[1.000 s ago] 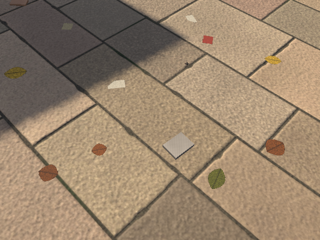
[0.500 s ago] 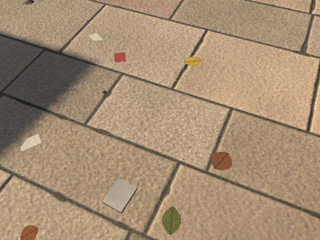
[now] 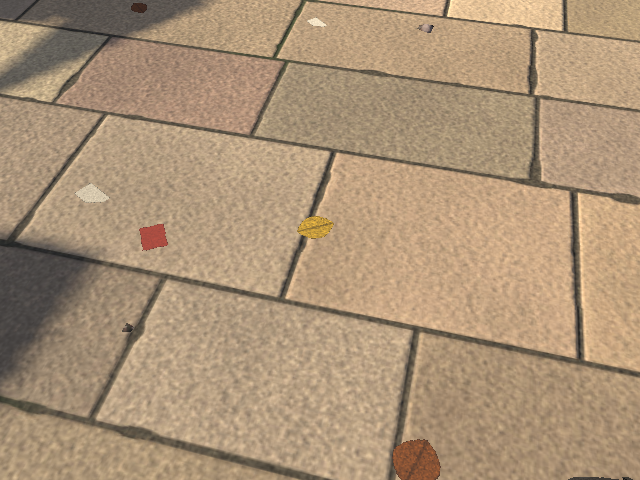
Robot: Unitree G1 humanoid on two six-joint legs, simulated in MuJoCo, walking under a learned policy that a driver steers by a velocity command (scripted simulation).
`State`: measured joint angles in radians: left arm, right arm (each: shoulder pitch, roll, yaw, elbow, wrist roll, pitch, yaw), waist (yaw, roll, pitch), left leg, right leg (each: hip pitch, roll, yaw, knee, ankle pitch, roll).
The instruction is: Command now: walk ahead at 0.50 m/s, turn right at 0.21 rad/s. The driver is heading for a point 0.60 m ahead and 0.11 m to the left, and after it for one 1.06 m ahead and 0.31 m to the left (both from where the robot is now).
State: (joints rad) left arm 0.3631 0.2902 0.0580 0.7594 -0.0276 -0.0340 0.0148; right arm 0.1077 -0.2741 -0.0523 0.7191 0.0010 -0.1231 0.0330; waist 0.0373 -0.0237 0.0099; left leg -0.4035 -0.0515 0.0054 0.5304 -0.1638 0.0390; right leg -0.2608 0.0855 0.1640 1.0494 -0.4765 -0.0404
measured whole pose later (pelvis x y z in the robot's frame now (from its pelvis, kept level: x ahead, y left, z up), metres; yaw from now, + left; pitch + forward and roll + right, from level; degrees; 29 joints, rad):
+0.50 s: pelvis +0.27 -0.05 +0.00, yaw +1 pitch +2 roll +1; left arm 0.09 0.26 0.04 0.65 0.00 -0.08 -0.02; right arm 0.38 -0.30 -0.04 0.87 0.03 -0.06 0.01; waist -0.05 0.02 0.03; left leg -0.28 0.00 -0.06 1.04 -0.46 0.02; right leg -0.41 0.00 -0.04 0.55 -0.17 -0.04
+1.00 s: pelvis +0.53 +0.01 -0.01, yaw +18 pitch +1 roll -1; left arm 0.30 0.29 0.07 0.85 -0.01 -0.05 0.01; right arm 0.10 -0.29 -0.07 0.66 0.02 -0.03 0.05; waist 0.03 0.02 0.07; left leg -0.50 -0.03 0.05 0.65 -0.17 0.11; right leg -0.11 -0.07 -0.13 0.92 -0.53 0.03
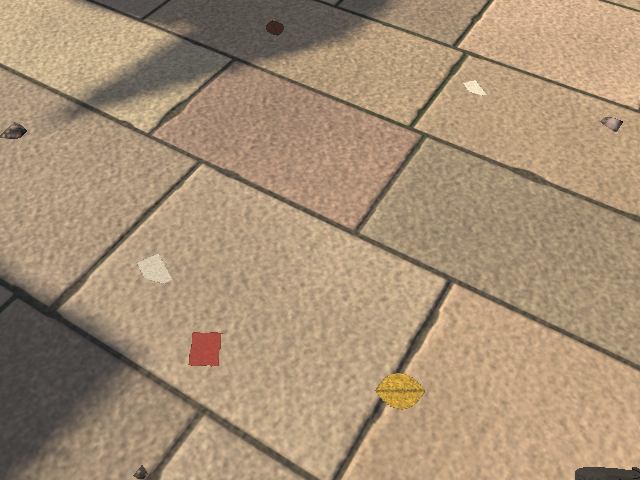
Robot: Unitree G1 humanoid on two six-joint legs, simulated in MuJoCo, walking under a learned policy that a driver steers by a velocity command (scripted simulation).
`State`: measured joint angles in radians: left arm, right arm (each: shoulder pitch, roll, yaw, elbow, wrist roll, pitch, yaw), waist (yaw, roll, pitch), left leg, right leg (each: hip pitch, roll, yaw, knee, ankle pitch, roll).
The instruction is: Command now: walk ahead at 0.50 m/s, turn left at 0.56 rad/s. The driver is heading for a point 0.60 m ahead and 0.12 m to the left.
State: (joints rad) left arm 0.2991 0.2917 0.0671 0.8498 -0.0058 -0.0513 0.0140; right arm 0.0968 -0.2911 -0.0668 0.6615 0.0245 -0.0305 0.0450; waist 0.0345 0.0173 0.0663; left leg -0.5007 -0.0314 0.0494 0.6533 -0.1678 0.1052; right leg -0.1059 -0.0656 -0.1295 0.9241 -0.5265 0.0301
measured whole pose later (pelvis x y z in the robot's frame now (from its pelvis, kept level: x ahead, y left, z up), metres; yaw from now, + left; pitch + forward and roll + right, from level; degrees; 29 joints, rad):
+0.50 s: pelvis +0.29 -0.03 +0.01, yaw +18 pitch +2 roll -1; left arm 0.08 0.27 0.05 0.70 0.00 -0.12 -0.02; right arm 0.36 -0.30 -0.07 0.73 0.03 -0.02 -0.02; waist -0.05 0.03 0.01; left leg -0.25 -0.08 -0.18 1.00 -0.51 0.04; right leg -0.43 0.04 0.00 0.55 -0.16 -0.02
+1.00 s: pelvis +0.49 +0.09 +0.01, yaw +30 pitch +2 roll -1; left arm 0.25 0.31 0.04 0.86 -0.02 -0.05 -0.01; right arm 0.07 -0.26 -0.04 0.60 -0.02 -0.03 0.03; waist 0.05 0.00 0.07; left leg -0.48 -0.03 0.01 0.56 -0.12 0.06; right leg -0.27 -0.04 -0.02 1.04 -0.60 0.05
